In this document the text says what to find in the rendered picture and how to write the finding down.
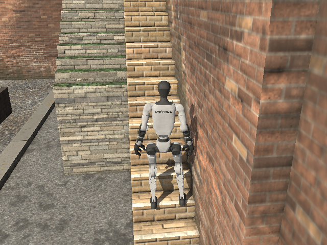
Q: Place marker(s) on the robot head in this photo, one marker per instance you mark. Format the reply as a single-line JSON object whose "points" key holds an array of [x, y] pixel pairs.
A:
{"points": [[163, 89]]}

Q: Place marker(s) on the left robot thigh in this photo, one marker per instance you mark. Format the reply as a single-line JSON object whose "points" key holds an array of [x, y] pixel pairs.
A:
{"points": [[151, 154]]}

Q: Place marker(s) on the robot right hand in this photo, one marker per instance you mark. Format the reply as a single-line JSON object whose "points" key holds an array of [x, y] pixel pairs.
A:
{"points": [[190, 147]]}

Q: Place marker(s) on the robot left hand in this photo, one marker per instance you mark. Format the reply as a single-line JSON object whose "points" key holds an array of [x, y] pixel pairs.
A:
{"points": [[136, 148]]}

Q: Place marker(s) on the right robot upper arm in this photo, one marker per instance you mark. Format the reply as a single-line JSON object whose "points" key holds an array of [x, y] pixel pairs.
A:
{"points": [[182, 117]]}

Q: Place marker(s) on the left robot upper arm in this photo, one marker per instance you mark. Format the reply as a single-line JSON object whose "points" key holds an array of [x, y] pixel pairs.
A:
{"points": [[145, 116]]}

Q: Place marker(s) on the right robot forearm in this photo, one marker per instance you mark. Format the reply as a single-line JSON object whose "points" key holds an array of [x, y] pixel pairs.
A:
{"points": [[187, 136]]}

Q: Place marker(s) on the left robot forearm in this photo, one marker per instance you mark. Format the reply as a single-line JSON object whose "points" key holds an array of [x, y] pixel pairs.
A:
{"points": [[140, 137]]}

